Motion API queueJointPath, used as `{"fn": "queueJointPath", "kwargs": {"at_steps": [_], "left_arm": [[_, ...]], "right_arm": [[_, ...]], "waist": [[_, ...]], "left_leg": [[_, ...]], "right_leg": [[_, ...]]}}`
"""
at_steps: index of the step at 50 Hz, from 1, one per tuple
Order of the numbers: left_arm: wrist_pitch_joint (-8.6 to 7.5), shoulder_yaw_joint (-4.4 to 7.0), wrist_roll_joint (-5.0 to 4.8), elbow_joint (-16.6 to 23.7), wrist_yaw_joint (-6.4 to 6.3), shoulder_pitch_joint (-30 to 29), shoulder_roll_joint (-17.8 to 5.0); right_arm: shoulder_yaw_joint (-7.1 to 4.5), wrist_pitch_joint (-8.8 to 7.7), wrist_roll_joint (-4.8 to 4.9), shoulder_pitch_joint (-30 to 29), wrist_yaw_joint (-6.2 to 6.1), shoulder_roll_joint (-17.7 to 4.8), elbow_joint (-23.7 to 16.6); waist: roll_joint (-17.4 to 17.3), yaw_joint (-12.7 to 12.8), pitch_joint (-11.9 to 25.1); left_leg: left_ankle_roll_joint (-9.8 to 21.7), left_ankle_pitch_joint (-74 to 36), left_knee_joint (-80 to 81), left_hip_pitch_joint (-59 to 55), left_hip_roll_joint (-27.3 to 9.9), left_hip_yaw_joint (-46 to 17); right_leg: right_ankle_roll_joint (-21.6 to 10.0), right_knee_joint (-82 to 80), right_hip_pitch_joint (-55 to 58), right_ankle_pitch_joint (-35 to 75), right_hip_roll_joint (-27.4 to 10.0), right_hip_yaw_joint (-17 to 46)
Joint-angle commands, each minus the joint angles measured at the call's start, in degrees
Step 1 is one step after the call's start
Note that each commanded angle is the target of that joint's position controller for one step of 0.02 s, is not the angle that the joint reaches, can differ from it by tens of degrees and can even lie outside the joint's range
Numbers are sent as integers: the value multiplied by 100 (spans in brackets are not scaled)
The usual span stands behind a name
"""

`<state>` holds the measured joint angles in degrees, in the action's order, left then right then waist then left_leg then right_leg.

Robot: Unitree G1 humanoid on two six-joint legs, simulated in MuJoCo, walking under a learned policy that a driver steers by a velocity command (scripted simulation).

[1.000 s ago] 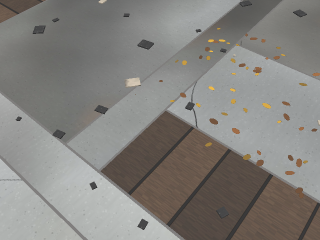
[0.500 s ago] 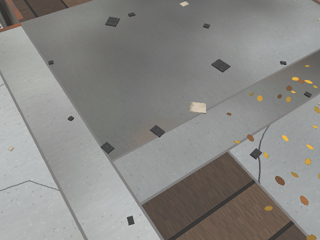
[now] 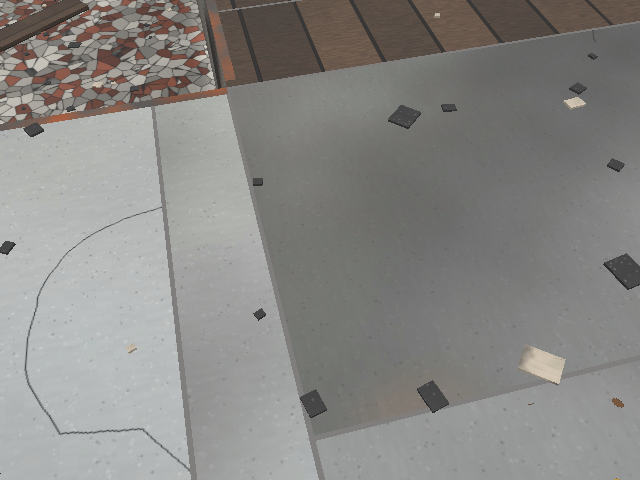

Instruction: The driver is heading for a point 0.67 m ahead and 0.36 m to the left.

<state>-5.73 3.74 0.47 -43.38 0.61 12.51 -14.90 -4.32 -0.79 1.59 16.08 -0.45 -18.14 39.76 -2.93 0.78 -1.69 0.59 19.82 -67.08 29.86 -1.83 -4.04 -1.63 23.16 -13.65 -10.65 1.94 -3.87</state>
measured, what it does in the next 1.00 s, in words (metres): walks ahead, turning left: left foot, then right foot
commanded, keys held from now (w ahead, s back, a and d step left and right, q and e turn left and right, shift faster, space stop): w+q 0.86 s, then q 0.14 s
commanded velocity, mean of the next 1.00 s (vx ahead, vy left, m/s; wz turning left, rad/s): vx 0.48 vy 0.00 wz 0.60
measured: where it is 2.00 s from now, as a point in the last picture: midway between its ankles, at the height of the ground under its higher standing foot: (239, 391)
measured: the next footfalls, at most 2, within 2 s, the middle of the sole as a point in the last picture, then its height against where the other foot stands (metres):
left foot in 0.34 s outside the picture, level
right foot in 0.80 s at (311, 395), level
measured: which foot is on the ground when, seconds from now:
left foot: up 0.00-0.32, down 0.34-0.82, up 0.84-1.00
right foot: down 0.00-0.32, up 0.34-0.78, down 0.80-1.00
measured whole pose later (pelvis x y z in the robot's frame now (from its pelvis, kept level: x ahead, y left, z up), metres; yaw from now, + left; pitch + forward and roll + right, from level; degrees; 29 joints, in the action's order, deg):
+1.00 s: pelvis +0.55 +0.13 +0.00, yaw +36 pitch +1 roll -1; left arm -4.9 3.1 0.9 -43.1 0.6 11.3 -15.2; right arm -4.5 0.2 1.2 15.2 -1.2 -18.6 38.0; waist -2.5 0.5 -3.2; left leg -1.5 23.4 -66.2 30.4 -1.0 -4.0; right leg -1.4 24.5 -15.0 -10.7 1.1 -4.1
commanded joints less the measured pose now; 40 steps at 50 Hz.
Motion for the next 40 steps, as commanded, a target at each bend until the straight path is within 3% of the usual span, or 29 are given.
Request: {"fn": "queueJointPath", "kwargs": {"at_steps": [1,5,8,12,14,15,16,17,18,19,20,21,22,23,25,27,32,34,37,39,40], "left_arm": [[-112,177,-39,189,-26,-37,-726],[-70,234,-30,54,-46,-16,-951],[-3,247,-64,-67,-75,172,-1072],[126,304,-176,-230,-78,435,-1289],[200,358,-233,-229,-112,407,-1476],[247,378,-258,-218,-135,375,-1552],[274,343,-271,-188,-161,304,-1483],[249,216,-96,-93,-176,430,-1177],[93,-54,84,280,-76,927,-402],[-102,33,-121,318,-1,226,-950],[-199,84,-299,489,33,-259,-1151],[-245,48,-221,474,-3,-286,-1050],[-238,71,-69,411,-39,-253,-1060],[-179,97,-26,385,-33,-126,-1091],[-57,88,24,359,-29,-36,-982],[17,37,63,435,-43,-276,-821],[-15,-88,1,704,35,-1385,-568],[-51,-60,-62,793,74,-1599,-664],[-107,35,-85,816,116,-1530,-876],[-153,125,-85,686,94,-985,-977],[-182,213,-22,582,56,-408,-1141]], "right_arm": [[-70,-17,-8,-174,33,-229,-571],[-16,-55,-18,-561,122,-163,-671],[41,-116,-23,-1148,232,-64,-810],[24,-106,-6,-1592,355,-136,-1051],[-83,-70,-48,-1345,372,-342,-1072],[-189,-45,-57,-854,360,-525,-975],[-362,-18,-39,96,306,-799,-720],[-539,51,-7,1017,182,-1250,-501],[-563,-29,28,681,174,-1834,-599],[-409,-118,-5,865,209,-1256,-729],[-315,-204,-57,659,226,-998,-649],[-269,-243,-49,326,220,-877,-652],[-216,-244,-65,-38,205,-721,-700],[-172,-252,-142,-243,178,-629,-782],[-165,-274,-133,-339,129,-630,-762],[-193,-285,-114,-209,51,-742,-665],[-236,-222,-51,224,-54,-876,-413],[-245,-205,-19,421,-55,-884,-294],[-233,-156,-4,498,-79,-796,-208],[-217,-110,-20,387,-80,-715,-219],[-135,-115,-48,376,-64,-490,-257]], "waist": [[818,11,33],[654,100,14],[594,329,-132],[634,374,-283],[819,109,-22],[864,-209,281],[732,-740,756],[60,-1074,1283],[-1365,-264,1886],[-610,-793,2285],[-376,-793,1406],[102,-515,962],[201,-277,656],[43,-80,568],[27,55,475],[78,23,321],[-82,-409,98],[-138,-485,77],[-298,-386,107],[-450,-77,242],[-353,203,667]], "left_leg": [[-75,-345,352,1063,-491,-219],[-121,-1438,1426,1113,-518,-65],[-42,-2095,2354,846,-404,263],[197,-1695,2998,718,-238,564],[434,-1080,3101,115,113,871],[593,-885,3189,-559,348,1011],[817,-1243,3544,-1920,573,1030],[1154,-1267,3607,-3714,-91,-142],[2269,-135,4240,-5345,-1511,-3518],[2249,525,4935,-5411,-1670,-4223],[1977,51,5047,-4767,-1513,-3406],[1800,-565,5042,-3921,-1272,-2780],[1679,-1238,5092,-3181,-1052,-2263],[1653,-1717,5202,-2687,-918,-2003],[1700,-2275,5358,-2150,-803,-1722],[1681,-2537,5421,-1759,-656,-1391],[1245,-1725,5308,-1375,-269,-1080],[1185,-1456,5143,-1537,-384,-1347],[1077,-1317,4621,-2066,-580,-1863],[929,-1585,4151,-2118,-495,-1995],[740,-1778,3385,-1912,-195,-1772]], "right_leg": [[-950,-1395,728,640,-1683,1363],[-899,-1474,941,1375,-1606,509],[-743,-1449,1054,1544,-1527,-36],[-594,-1175,1654,2214,-1752,-361],[-478,-451,1892,4083,-1776,-585],[-409,327,1863,4898,-1729,-705],[-240,1514,1354,4886,-1555,-872],[10,3309,-127,2852,-1312,-870],[296,5208,-2589,-2318,-122,-187],[210,5662,-3177,-2271,-202,907],[101,5473,-3513,-1684,-425,868],[83,4966,-3231,-1203,-656,869],[146,4486,-2848,-957,-801,861],[196,4279,-2462,-772,-897,905],[371,3881,-2191,-630,-875,800],[543,3301,-2172,-207,-782,701],[608,1240,-1584,1548,-346,637],[550,907,-1438,1639,-262,739],[366,574,-1302,1086,-235,902],[150,336,-599,719,-186,758],[-64,290,391,708,-416,871]]}}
